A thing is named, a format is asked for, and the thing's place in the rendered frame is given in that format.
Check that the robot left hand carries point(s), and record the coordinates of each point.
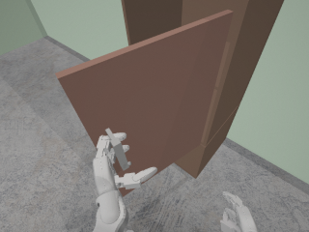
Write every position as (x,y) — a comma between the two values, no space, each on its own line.
(104,170)

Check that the cupboard door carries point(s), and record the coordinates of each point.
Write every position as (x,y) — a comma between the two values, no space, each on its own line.
(158,92)

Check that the left robot forearm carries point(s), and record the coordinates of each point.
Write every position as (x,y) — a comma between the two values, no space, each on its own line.
(112,214)

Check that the handle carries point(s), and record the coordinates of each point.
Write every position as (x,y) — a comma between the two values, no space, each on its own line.
(118,149)

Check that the robot right hand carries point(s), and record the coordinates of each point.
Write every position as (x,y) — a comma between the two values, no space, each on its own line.
(240,220)

